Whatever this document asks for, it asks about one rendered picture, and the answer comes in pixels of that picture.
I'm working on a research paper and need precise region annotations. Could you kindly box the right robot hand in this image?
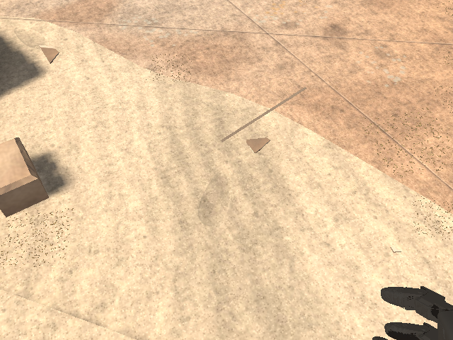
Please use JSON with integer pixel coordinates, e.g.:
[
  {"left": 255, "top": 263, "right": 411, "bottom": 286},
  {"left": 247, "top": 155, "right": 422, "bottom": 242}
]
[{"left": 372, "top": 286, "right": 453, "bottom": 340}]

